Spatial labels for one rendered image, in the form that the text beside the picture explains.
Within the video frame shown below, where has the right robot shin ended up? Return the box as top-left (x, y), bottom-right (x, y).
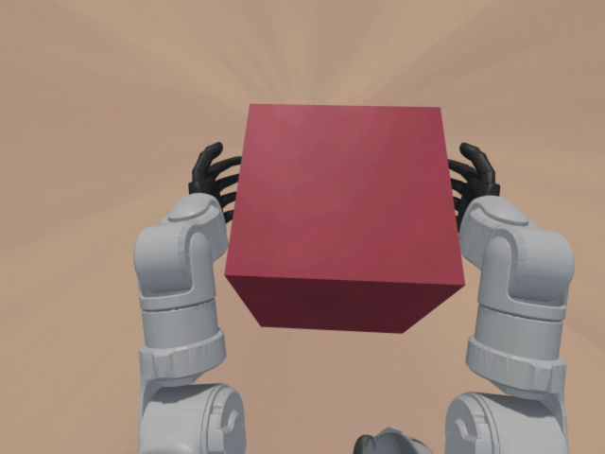
top-left (376, 428), bottom-right (403, 437)

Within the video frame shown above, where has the left robot forearm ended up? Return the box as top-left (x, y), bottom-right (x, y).
top-left (133, 193), bottom-right (229, 451)

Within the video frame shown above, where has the carton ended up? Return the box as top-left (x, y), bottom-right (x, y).
top-left (224, 104), bottom-right (465, 334)

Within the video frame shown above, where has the robot right thigh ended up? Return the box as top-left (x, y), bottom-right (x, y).
top-left (367, 432), bottom-right (434, 454)

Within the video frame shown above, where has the right robot upper arm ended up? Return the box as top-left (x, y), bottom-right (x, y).
top-left (444, 392), bottom-right (568, 454)

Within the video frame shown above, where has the robot left hand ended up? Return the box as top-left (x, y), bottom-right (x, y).
top-left (188, 142), bottom-right (242, 224)

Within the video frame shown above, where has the left robot upper arm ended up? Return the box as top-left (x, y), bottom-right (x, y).
top-left (138, 383), bottom-right (247, 454)

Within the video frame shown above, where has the robot right hand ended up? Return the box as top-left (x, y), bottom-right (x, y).
top-left (448, 143), bottom-right (500, 233)

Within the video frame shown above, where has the right robot forearm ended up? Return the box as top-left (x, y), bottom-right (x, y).
top-left (458, 196), bottom-right (575, 454)

